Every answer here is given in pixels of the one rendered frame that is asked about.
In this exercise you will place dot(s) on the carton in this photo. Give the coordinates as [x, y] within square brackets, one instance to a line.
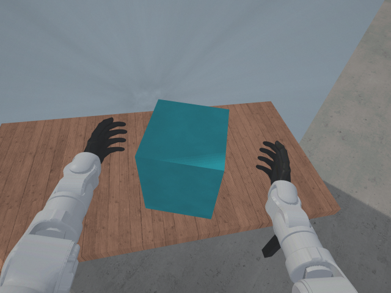
[181, 158]

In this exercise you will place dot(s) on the left robot forearm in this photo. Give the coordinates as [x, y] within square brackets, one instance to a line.
[67, 206]

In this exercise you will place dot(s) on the table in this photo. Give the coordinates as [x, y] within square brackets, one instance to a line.
[33, 155]

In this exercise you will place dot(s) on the right robot forearm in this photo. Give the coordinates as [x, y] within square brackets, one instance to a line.
[305, 256]

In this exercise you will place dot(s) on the robot left upper arm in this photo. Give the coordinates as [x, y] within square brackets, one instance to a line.
[42, 264]

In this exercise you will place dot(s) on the robot right upper arm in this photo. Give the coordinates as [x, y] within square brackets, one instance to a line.
[323, 285]

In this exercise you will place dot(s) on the robot left hand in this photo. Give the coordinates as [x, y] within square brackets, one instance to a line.
[99, 141]

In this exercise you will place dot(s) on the robot right hand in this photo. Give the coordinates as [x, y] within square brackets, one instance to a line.
[280, 166]

